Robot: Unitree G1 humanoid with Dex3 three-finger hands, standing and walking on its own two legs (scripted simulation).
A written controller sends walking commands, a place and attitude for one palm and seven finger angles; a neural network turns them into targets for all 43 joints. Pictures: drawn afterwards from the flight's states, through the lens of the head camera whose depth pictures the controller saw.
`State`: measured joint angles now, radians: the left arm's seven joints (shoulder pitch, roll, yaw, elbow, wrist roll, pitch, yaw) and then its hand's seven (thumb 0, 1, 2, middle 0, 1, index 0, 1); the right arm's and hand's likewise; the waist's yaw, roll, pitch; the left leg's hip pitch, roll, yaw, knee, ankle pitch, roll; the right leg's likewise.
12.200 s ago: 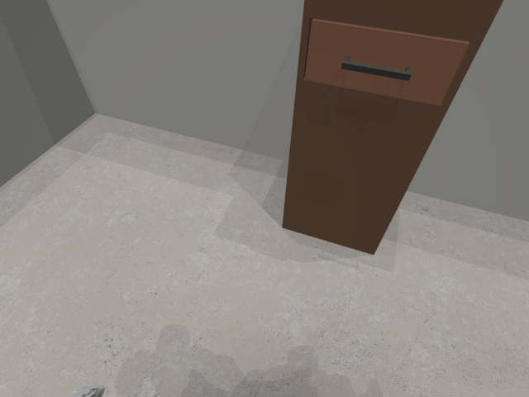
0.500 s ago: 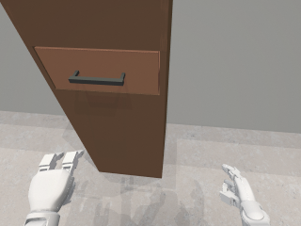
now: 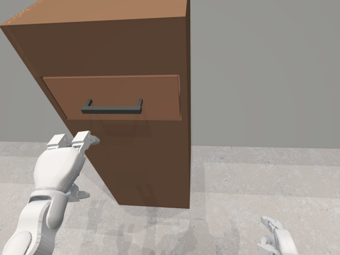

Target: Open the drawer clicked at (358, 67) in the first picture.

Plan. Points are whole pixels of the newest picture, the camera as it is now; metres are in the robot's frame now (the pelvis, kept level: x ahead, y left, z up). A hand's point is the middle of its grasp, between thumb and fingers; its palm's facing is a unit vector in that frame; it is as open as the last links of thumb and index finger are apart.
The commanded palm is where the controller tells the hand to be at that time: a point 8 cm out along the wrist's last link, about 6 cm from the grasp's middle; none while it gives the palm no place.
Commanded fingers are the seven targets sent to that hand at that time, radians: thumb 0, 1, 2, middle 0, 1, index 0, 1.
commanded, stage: raise the hand with hooked fingers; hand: left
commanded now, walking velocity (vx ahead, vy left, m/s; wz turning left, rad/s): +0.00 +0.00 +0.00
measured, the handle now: (113, 105) +0.48 +0.25 +0.08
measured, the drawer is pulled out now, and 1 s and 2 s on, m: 0.00 0.00 0.00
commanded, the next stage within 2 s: move the hooked fingers above the handle in 0.84 s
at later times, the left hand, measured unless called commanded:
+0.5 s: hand (59, 122) +0.30 +0.26 +0.20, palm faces +0.16 -0.04 -0.99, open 13.8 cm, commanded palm +0.26 +0.26 +0.25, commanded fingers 0.00 -0.50 0.30 -0.30 -1.20 -0.30 -1.20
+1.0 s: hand (62, 131) +0.28 +0.25 +0.19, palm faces +0.15 -0.07 -0.99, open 13.9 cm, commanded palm +0.25 +0.25 +0.25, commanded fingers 0.00 -0.50 0.30 -0.30 -1.20 -0.30 -1.20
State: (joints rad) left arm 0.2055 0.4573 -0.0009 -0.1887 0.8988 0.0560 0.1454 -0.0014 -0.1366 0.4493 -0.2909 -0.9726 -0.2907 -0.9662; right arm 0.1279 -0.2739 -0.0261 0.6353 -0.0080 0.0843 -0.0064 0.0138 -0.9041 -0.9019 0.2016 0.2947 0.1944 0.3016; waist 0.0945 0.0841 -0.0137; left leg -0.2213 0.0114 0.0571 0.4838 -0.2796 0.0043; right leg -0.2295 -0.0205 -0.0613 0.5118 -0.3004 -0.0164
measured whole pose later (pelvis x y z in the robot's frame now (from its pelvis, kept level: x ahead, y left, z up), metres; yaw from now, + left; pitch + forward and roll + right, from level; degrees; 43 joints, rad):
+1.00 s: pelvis -0.03 +0.00 +0.01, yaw +1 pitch -2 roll +1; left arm -0.24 0.58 0.00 -0.06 0.81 0.12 -0.14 0.00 -0.49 0.30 -0.31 -1.20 -0.31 -1.20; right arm 0.10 -0.28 0.03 0.64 0.04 0.09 0.01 0.01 -0.90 -0.90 0.20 0.29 0.19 0.30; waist 0.09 0.11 0.02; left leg -0.17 0.00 0.04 0.40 -0.19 0.01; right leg -0.18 -0.03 -0.07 0.43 -0.22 -0.01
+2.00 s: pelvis +0.00 +0.00 +0.00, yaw +0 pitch +4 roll +0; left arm -0.49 0.52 -0.09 0.31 0.89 0.01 -0.06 0.00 -0.49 0.30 -0.32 -1.20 -0.32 -1.20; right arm 0.16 -0.27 0.01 0.64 0.04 0.12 -0.02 0.01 -0.90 -0.90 0.20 0.29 0.20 0.30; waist 0.05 0.07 -0.02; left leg -0.26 0.00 0.05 0.43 -0.24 0.01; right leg -0.26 -0.03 -0.07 0.46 -0.26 -0.01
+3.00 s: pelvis +0.00 +0.00 +0.00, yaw +0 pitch +7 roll +0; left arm -0.65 0.55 -0.08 0.58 0.93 -0.01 -0.02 0.00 -0.49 0.30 -0.32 -1.20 -0.32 -1.20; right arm 0.21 -0.27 -0.02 0.66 0.05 0.15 -0.04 0.01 -0.90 -0.90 0.20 0.29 0.20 0.30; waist 0.01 0.06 -0.05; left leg -0.33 0.01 0.05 0.49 -0.27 0.01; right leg -0.34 -0.02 -0.06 0.51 -0.28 -0.02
